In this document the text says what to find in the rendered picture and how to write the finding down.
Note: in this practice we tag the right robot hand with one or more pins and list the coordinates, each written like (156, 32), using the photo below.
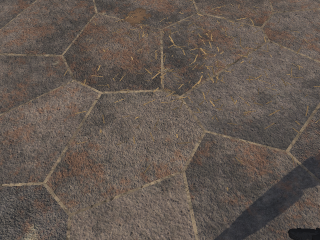
(304, 234)

